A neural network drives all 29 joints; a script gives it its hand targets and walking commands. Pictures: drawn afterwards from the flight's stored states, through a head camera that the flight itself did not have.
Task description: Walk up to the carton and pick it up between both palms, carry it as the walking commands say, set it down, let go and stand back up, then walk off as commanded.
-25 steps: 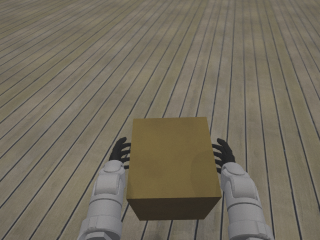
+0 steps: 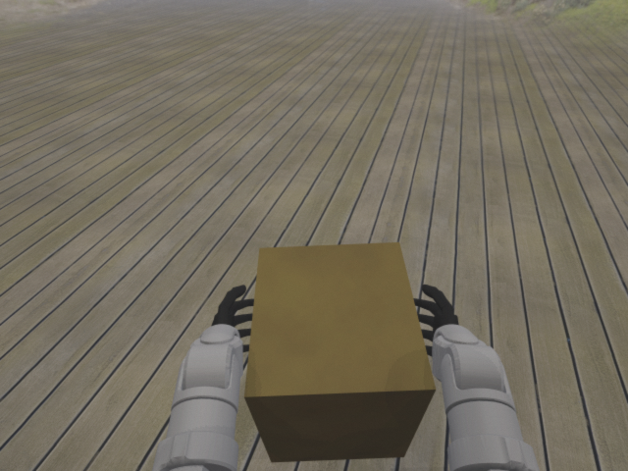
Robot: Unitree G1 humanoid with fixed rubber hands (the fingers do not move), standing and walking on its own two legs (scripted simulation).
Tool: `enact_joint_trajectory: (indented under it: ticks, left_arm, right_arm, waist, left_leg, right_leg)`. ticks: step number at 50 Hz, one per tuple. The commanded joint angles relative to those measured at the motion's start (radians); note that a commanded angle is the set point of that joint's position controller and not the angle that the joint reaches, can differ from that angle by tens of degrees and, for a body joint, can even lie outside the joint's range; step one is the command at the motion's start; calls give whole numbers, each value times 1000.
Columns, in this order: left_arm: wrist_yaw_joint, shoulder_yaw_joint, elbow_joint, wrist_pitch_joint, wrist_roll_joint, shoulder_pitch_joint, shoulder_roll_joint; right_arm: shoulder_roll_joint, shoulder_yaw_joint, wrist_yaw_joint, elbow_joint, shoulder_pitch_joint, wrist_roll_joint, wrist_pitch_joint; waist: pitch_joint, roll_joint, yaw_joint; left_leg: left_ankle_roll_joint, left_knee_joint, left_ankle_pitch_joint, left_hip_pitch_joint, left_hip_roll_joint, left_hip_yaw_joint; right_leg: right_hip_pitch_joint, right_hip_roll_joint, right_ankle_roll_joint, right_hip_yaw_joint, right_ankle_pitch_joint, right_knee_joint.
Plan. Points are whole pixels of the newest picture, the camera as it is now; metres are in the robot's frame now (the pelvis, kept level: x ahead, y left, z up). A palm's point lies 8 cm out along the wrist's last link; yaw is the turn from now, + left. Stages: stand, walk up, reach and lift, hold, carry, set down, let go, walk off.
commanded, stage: reach and lift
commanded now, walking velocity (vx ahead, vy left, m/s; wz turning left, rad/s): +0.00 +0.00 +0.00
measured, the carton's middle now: (333, 355) +0.32 -0.02 -0.01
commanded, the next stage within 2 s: hold in 1.18 s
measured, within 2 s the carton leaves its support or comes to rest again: neither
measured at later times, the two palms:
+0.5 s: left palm (215, 342) +0.31 +0.14 +0.05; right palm (433, 334) +0.30 -0.15 +0.05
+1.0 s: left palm (216, 351) +0.29 +0.14 +0.05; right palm (437, 338) +0.29 -0.15 +0.05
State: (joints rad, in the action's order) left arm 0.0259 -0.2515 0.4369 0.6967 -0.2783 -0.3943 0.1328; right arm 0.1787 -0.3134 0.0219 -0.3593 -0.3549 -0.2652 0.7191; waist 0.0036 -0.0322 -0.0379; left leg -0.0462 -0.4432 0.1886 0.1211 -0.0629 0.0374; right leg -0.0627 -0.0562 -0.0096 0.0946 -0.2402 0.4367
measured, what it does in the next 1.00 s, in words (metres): stands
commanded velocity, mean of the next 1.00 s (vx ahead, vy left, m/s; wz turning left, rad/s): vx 0.00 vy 0.00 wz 0.00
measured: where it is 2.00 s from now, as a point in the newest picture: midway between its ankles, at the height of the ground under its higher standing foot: outside the picture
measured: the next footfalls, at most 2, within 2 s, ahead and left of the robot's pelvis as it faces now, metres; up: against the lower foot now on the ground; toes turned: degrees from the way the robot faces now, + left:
none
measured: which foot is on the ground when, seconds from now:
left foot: down 0.00-1.00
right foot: down 0.00-1.00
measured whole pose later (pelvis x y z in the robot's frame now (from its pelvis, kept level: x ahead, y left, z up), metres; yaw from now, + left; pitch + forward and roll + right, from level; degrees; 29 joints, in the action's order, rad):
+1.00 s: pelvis +0.00 -0.01 +0.00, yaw +0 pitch -7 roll +0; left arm 0.04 -0.23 0.29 0.74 -0.27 -0.30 0.16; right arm 0.16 -0.23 0.00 -0.30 -0.29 -0.25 0.73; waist 0.01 -0.02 0.01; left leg -0.03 -0.41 0.18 0.10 -0.06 0.05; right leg -0.05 -0.06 -0.02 0.09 -0.24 0.42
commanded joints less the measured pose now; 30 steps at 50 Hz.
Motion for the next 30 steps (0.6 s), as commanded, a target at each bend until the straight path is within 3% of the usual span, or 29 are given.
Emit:
enact_joint_trajectory:
  ticks: [1,30]
  left_arm:
    - [-259,531,-63,-42,268,-599,1002]
    - [-226,577,-159,-11,271,-495,999]
  right_arm:
    - [1006,520,-206,-8,-579,231,-28]
    - [951,582,-223,65,-511,240,-38]
  waist:
    - [-239,28,10]
    - [-264,40,36]
  left_leg:
    - [28,56,-72,-156,36,92]
    - [53,58,-182,-202,37,85]
  right_leg:
    - [-83,20,-1,54,86,-84]
    - [-84,4,-7,44,149,-87]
